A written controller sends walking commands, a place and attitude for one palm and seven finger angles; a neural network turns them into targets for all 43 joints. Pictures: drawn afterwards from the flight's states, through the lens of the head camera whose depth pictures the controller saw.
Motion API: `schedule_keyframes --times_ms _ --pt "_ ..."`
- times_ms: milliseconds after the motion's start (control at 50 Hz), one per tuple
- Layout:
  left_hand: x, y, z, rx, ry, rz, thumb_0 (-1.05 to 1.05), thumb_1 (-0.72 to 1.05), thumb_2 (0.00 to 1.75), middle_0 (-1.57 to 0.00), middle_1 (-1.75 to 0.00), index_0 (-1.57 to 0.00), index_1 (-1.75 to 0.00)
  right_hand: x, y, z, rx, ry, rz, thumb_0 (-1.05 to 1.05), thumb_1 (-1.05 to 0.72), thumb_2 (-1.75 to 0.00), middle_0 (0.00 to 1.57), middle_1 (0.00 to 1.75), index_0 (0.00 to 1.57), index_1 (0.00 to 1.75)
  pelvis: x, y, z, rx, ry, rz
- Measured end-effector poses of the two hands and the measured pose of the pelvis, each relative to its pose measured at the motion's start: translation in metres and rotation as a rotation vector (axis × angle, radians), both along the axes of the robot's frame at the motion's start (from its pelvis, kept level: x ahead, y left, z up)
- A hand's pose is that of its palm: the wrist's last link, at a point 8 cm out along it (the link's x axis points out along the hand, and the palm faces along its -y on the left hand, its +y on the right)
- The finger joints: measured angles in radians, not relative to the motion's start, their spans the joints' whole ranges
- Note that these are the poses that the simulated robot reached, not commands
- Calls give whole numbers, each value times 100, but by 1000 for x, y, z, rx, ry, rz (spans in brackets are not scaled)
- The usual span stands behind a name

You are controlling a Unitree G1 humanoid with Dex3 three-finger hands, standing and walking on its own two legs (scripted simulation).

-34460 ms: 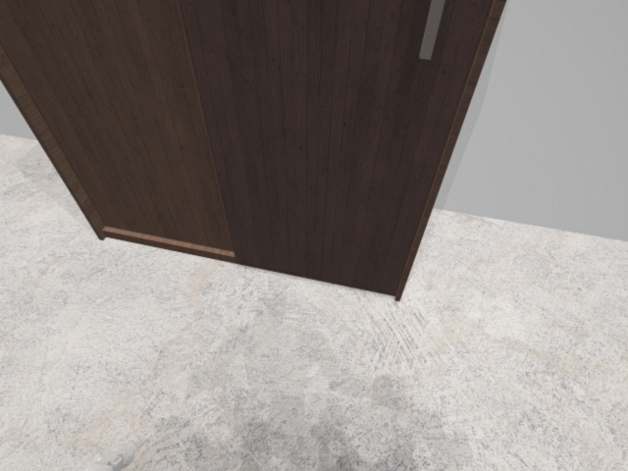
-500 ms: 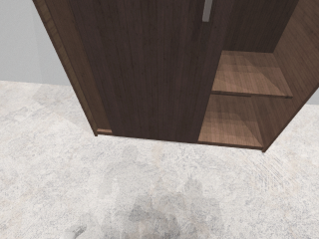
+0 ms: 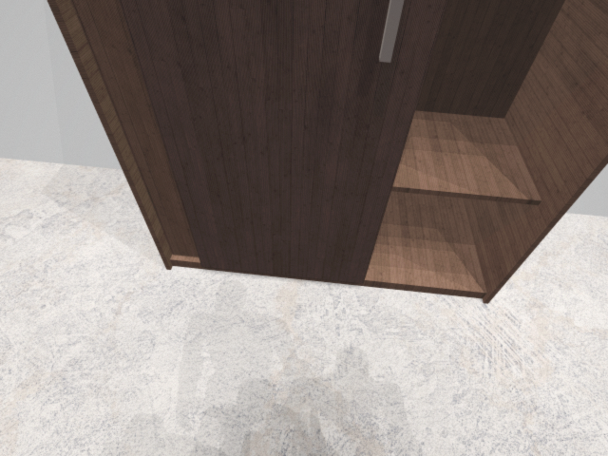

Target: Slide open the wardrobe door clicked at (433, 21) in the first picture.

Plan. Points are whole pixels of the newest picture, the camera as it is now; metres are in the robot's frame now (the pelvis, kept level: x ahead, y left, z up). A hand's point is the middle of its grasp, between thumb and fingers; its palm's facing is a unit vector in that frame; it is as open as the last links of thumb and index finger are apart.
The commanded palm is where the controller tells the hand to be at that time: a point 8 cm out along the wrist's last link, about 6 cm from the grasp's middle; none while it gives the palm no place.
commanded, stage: let the arm hang, fingers relaxed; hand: right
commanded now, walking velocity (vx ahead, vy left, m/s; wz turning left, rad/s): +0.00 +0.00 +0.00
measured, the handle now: (395, 0) +0.80 -0.10 +0.25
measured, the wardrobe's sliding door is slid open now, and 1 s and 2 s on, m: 0.47 0.47 0.47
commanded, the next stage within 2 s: look to check the result in 0.32 s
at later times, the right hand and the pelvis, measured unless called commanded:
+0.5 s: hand out of the picture +0.04 -0.18 -0.17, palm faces -0.02 +0.98 -0.21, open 7.4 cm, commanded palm none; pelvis +0.03 +0.00 +0.00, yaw +1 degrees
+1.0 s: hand out of the picture +0.05 -0.18 -0.18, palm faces -0.01 +0.98 -0.19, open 7.4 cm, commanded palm none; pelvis +0.04 +0.00 +0.00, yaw +1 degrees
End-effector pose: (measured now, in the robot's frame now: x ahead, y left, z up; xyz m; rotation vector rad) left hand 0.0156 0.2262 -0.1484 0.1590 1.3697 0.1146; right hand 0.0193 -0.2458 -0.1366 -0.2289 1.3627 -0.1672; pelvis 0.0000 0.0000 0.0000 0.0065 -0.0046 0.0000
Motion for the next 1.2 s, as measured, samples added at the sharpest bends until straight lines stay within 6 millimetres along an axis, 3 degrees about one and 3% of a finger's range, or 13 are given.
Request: schedule_keyframes --times_ms 120,220,620,1200 --pt "13 2 5 13 -22 3 0 92 90 -21 -30 -20 -30 27 15 -4 43 -52 18 0 -90 -89 19 29 20 30 8 0 1 -3 -6 5" --pt "19 3 8 24 -21 7 0 92 90 -20 -30 -20 -30 36 20 -6 57 -56 21 0 -92 -89 20 30 20 30 13 1 2 -3 -6 8" --pt "21 -3 7 20 39 18 0 92 90 -20 -30 -20 -30 17 17 -8 55 53 -12 0 -90 -89 20 30 20 30 31 -2 4 -2 -6 10" --pt "24 -8 9 28 39 28 0 92 90 -20 -30 -20 -30 27 17 -10 71 43 -6 0 -90 -89 20 29 20 30 38 -7 4 -1 -8 13"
